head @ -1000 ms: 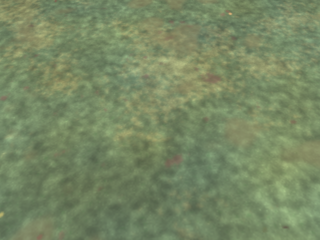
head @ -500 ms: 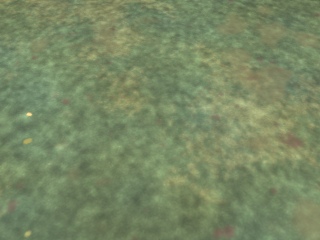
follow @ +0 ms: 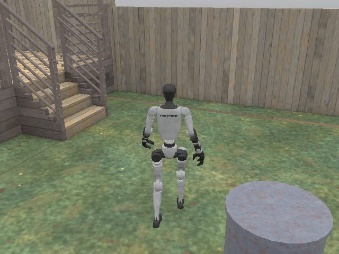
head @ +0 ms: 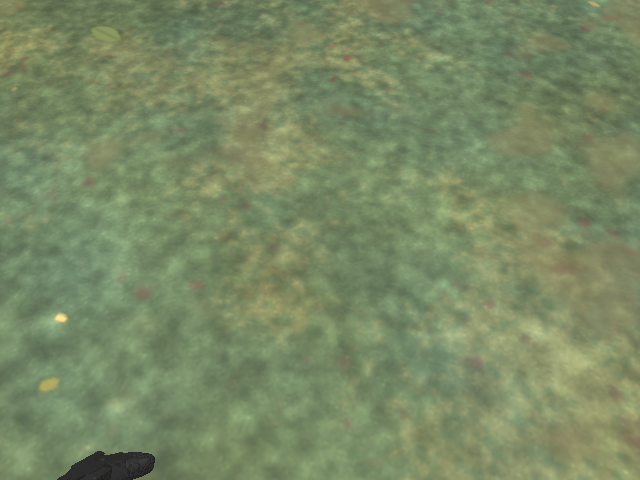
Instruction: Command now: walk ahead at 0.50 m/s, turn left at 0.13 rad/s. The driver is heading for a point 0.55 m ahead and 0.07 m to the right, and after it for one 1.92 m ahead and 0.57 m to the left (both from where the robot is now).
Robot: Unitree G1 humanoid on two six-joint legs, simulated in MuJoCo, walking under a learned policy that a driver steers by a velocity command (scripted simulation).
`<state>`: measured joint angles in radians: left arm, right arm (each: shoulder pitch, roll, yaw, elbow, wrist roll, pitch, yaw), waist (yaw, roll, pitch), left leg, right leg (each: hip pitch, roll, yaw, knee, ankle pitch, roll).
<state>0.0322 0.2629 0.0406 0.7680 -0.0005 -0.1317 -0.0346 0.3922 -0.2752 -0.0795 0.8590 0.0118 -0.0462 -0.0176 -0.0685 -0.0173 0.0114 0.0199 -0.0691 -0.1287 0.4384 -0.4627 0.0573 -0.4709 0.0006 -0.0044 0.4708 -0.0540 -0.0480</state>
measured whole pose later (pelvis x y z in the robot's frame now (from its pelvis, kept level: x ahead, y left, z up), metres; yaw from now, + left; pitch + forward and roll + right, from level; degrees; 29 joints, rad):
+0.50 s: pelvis +0.28 +0.01 +0.01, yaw +0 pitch +3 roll -2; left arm 0.39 0.29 0.05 0.94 -0.02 -0.06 0.00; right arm 0.03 -0.25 -0.04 0.71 0.01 -0.09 0.03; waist 0.09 0.02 0.01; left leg -0.51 0.04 0.00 0.49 -0.03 0.05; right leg 0.06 0.02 -0.01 0.28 -0.38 -0.01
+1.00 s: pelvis +0.55 +0.00 +0.01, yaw +4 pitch +2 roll +2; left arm 0.00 0.26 0.03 0.76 -0.01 -0.10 -0.03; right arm 0.43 -0.27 -0.07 0.90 0.02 -0.06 -0.01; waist -0.09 -0.04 0.00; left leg -0.02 -0.02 -0.04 0.36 -0.38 0.00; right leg -0.48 -0.04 0.04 0.47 -0.02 0.00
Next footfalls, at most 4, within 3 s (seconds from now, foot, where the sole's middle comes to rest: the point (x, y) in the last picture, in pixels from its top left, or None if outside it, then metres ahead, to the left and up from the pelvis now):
0.52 left None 0.46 0.13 -0.76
1.02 right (359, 362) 0.73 -0.11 -0.76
1.54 left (213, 301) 0.91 0.22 -0.76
2.06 right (222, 189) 1.29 0.21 -0.76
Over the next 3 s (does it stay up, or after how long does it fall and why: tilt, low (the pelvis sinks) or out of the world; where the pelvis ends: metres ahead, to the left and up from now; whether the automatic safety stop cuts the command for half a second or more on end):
stays up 1.49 0.51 0.02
